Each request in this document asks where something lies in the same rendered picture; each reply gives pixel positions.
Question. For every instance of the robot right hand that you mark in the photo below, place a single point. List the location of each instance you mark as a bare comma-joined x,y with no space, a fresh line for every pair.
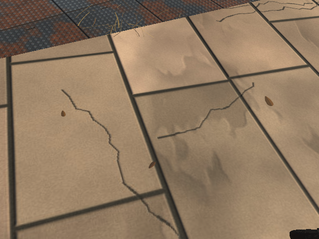
304,234

